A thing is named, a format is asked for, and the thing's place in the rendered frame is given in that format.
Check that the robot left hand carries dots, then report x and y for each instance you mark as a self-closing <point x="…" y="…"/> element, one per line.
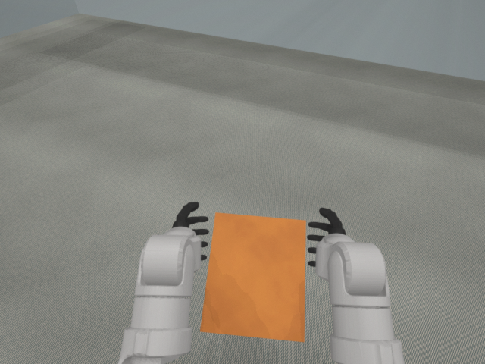
<point x="184" y="221"/>

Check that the right robot forearm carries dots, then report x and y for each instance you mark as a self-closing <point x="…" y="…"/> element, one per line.
<point x="362" y="324"/>

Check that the robot right hand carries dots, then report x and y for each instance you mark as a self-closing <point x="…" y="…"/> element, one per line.
<point x="335" y="227"/>

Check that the left robot forearm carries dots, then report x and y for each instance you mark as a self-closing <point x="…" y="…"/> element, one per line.
<point x="159" y="332"/>

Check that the carton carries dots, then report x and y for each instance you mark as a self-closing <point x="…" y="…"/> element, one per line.
<point x="256" y="278"/>

